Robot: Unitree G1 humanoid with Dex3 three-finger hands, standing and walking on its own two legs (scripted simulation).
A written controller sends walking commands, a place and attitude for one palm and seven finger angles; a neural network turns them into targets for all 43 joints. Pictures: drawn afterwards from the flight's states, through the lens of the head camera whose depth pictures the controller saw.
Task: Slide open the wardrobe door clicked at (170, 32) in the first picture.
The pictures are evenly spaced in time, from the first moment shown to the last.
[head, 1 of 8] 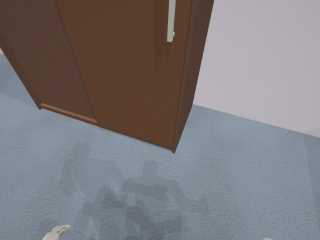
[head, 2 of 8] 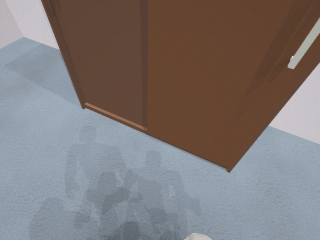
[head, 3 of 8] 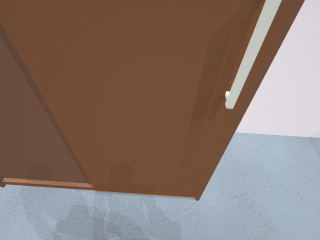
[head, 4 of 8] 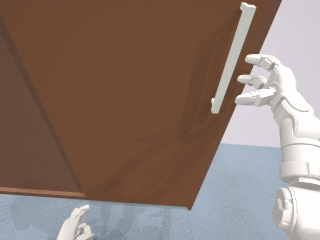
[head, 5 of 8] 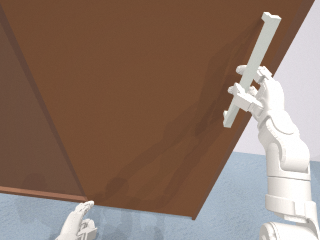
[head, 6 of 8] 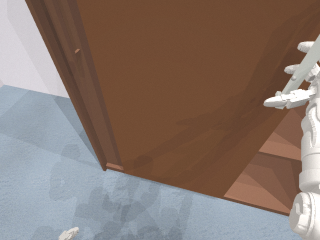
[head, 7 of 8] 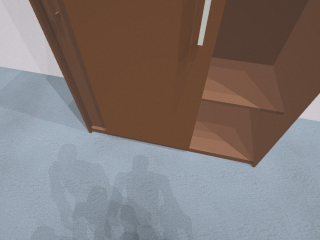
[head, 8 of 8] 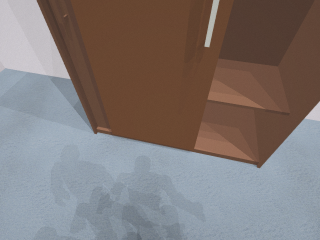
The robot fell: no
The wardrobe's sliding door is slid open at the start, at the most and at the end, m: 0.00 0.46 0.45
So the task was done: yes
